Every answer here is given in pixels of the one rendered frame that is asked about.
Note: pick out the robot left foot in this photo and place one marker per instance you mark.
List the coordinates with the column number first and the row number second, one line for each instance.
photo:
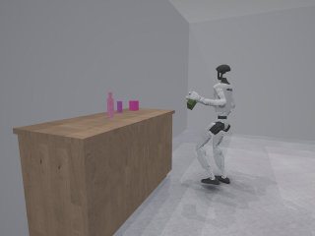
column 216, row 181

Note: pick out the table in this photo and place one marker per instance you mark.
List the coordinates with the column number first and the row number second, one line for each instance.
column 85, row 176

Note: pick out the robot left forearm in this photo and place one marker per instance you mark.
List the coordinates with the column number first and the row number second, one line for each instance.
column 211, row 102

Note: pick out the sponge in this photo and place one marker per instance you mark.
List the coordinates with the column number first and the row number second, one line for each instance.
column 191, row 104

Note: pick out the humanoid robot torso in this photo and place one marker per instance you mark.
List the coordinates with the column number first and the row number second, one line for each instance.
column 222, row 117

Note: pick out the left robot hand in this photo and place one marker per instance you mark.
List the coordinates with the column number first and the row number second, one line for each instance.
column 193, row 96

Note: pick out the robot right upper arm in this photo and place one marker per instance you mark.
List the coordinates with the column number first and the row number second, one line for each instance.
column 232, row 99

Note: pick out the robot left upper arm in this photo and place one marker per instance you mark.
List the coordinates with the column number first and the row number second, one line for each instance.
column 218, row 88

